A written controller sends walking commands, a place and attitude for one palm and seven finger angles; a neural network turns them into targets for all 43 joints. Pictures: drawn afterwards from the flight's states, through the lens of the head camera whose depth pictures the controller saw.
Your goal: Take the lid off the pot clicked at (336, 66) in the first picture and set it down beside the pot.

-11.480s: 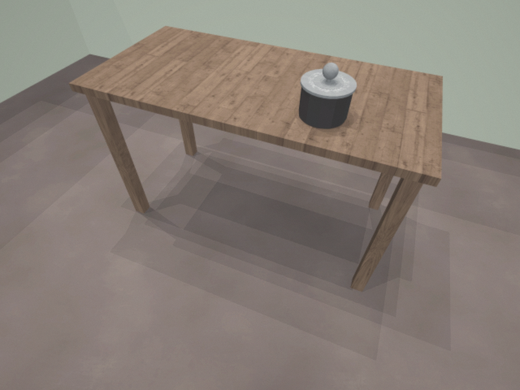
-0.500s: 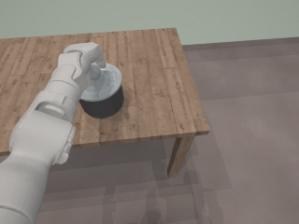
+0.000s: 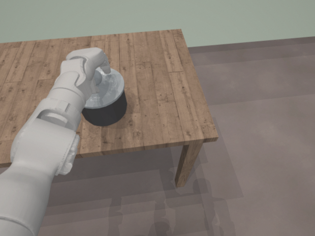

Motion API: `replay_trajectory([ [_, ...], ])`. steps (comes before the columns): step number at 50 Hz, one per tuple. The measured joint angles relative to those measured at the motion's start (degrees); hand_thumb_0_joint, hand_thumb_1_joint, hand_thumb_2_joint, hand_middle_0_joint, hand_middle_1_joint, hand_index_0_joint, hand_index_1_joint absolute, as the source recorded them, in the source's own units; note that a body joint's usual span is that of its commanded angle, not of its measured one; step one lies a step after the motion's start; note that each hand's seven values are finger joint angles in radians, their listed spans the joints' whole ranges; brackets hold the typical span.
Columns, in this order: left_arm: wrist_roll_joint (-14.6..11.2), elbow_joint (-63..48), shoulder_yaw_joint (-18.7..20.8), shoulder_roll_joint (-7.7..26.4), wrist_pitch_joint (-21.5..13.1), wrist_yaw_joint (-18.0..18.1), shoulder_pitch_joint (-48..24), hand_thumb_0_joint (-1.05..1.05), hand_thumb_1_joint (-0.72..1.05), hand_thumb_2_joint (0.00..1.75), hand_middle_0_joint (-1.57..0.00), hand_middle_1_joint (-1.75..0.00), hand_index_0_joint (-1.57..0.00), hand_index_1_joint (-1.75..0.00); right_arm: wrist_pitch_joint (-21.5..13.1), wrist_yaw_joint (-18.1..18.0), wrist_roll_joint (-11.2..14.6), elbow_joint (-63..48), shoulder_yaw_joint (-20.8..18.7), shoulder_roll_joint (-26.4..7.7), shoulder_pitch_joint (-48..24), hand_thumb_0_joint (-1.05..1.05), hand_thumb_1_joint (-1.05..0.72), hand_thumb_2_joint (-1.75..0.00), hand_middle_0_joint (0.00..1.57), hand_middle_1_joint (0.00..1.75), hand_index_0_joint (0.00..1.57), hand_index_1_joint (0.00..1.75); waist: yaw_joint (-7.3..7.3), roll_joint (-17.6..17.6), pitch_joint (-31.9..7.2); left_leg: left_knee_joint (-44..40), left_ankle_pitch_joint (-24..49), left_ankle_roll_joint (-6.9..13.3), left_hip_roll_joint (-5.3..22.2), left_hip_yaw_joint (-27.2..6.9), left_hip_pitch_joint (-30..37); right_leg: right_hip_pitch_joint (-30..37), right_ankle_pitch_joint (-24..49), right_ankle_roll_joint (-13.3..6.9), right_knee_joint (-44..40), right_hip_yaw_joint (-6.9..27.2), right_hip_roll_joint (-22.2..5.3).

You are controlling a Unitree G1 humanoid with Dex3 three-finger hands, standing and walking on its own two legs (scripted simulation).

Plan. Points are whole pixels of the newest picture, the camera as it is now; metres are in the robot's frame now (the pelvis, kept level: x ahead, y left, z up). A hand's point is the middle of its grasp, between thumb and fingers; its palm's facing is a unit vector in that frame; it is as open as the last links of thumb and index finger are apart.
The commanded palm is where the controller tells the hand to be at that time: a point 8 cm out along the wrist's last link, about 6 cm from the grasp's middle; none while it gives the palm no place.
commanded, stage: close the fingers and squeeze the knob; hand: left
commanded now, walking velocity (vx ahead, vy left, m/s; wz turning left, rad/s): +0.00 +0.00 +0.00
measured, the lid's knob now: (94, 77) +0.54 +0.13 +0.08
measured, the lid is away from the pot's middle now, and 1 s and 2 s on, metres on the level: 0.00 0.00 0.01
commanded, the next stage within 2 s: lift the lid straight up in 1.70 s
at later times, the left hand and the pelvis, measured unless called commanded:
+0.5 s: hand (94, 80) +0.50 +0.11 +0.11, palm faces -0.37 -0.05 -0.93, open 8.5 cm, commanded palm +0.52 +0.12 +0.16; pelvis -0.01 -0.01 +0.00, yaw +0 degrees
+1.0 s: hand (92, 79) +0.51 +0.12 +0.10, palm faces -0.38 -0.05 -0.92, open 7.0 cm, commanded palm +0.52 +0.12 +0.16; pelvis +0.00 +0.00 +0.00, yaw +0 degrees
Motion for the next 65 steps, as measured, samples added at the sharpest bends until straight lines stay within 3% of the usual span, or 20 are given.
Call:
replay_trajectory([
  [4,0.8,-0.9,-0.3,-0.1,-1.0,0.6,0.5,0.00,-0.17,1.17,-0.63,-0.51,-0.63,-0.51,-0.4,-0.3,0.0,-0.5,-0.3,-0.2,0.0,0.01,-0.91,-0.90,0.21,0.30,0.20,0.30,0.13,0.2,-0.3,-0.2,0.2,-0.1,0.0,0.0,0.2,0.2,0.1,-0.1,-0.1,0.0,0.0],
  [10,0.6,0.9,-0.8,-0.3,1.0,1.5,-0.1,0.00,-0.07,1.06,-0.56,-0.72,-0.56,-0.72,0.1,-0.2,0.3,-0.8,0.0,-0.4,-1.1,0.01,-0.91,-0.90,0.20,0.30,0.20,0.30,0.35,0.0,-0.2,0.0,0.2,-0.3,0.2,0.1,0.2,0.0,0.1,-0.3,0.3,0.1,0.2],
  [22,0.0,1.8,-2.7,-1.1,1.2,1.7,-1.0,0.00,0.06,0.98,-0.54,-0.91,-0.57,-0.92,-0.3,-0.5,0.7,-0.3,0.4,-0.4,-1.9,0.01,-0.91,-0.90,0.20,0.30,0.20,0.30,0.49,-0.1,0.2,0.4,0.4,-0.6,0.2,-0.3,0.4,0.1,-0.1,-0.6,1.1,-0.3,0.1],
  [38,0.5,0.6,-0.1,1.1,-0.1,-0.7,-0.5,-0.01,0.20,0.85,-0.62,-1.01,-0.67,-1.03,-0.4,-1.1,0.6,-0.4,0.1,-0.7,0.0,0.01,-0.91,-0.90,0.20,0.30,0.20,0.30,-0.25,-0.2,0.3,-0.1,0.1,-0.6,0.6,0.1,0.4,0.2,0.1,-0.6,0.2,0.1,0.6],
  [49,0.6,-1.1,0.3,1.0,-1.1,0.2,1.1,-0.01,0.28,0.67,-0.68,-1.01,-0.71,-1.02,-0.2,-0.9,0.3,-0.8,-0.2,-0.5,-0.3,0.01,-0.91,-0.90,0.20,0.30,0.20,0.30,0.11,0.1,0.1,-0.4,0.2,-0.3,0.3,0.2,0.5,0.4,0.3,-0.3,-0.4,0.3,0.4],
  [58,0.5,0.8,-1.0,-0.4,0.3,1.4,-0.3,-0.01,0.37,0.45,-0.71,-0.96,-0.75,-0.98,-0.2,-0.4,0.5,-0.5,0.1,0.0,-1.3,0.01,-0.91,-0.90,0.21,0.30,0.20,0.30,0.24,-0.1,0.0,0.0,0.1,-0.1,0.0,0.1,0.3,0.1,0.1,0.0,0.2,0.2,0.0],
  [65,0.6,0.9,-0.3,-0.2,0.5,0.9,-0.5,-0.01,0.38,0.43,-0.72,-0.96,-0.76,-0.98,-0.4,-0.5,0.2,-0.6,0.1,-0.1,-1.2,0.01,-0.91,-0.90,0.21,0.30,0.20,0.30,0.03,0.1,-0.1,0.1,0.1,0.0,-0.1,0.2,0.0,-0.3,0.0,0.1,0.4,0.3,-0.1],
])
